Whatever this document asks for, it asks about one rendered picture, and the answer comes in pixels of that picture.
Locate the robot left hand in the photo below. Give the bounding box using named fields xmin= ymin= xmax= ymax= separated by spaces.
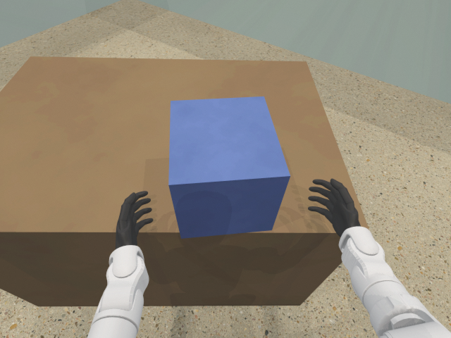
xmin=116 ymin=191 xmax=153 ymax=249

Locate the left robot forearm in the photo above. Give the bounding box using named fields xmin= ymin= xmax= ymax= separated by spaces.
xmin=87 ymin=245 xmax=149 ymax=338

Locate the carton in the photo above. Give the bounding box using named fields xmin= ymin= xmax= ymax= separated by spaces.
xmin=168 ymin=96 xmax=290 ymax=239

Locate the robot right hand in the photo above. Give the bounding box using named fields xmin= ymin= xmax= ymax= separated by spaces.
xmin=308 ymin=179 xmax=361 ymax=237

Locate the pedestal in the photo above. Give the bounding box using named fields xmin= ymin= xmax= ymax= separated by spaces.
xmin=0 ymin=56 xmax=369 ymax=306

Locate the right robot forearm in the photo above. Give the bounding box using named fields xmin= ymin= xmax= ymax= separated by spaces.
xmin=339 ymin=226 xmax=451 ymax=338

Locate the robot right upper arm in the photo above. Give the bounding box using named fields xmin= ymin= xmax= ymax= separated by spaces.
xmin=379 ymin=321 xmax=451 ymax=338

